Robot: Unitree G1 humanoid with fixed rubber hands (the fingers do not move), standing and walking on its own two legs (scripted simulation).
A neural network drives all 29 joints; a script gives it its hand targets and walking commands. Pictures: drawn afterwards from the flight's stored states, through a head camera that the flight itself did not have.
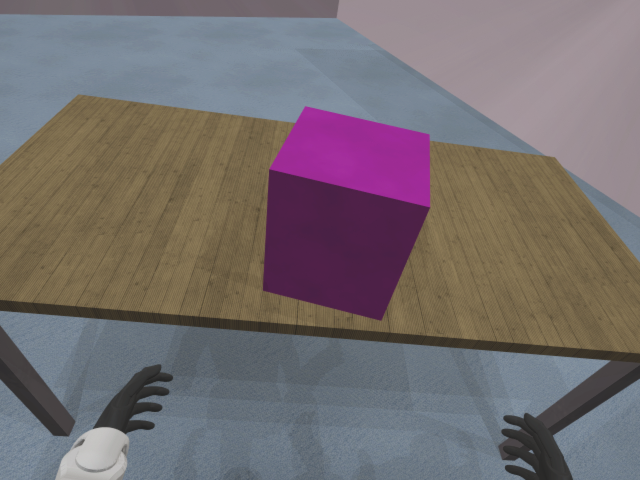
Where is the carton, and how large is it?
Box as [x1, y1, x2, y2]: [263, 106, 429, 320]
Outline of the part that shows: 305,106 269,169 263,290 380,320 429,208 429,134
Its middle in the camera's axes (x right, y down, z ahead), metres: +0.04 -0.04 +0.64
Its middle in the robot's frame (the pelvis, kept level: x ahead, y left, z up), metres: +0.53 -0.01 +0.06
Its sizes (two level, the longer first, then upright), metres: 0.210 0.200 0.250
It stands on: a table, 0.68 m high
